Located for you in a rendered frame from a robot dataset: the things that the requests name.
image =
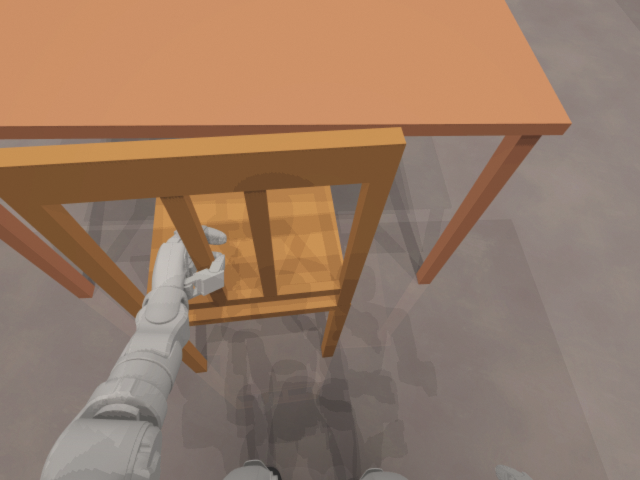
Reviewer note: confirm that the left robot upper arm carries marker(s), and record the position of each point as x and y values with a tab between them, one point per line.
106	449

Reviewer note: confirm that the table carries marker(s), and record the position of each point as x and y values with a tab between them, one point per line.
103	69

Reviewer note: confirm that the robot left shin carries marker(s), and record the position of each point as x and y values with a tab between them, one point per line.
255	462

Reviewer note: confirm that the left robot hand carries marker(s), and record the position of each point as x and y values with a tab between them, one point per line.
173	265

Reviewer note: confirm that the robot left forearm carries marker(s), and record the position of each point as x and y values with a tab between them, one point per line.
143	377

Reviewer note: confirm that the chair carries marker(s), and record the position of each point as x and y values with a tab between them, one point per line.
269	193

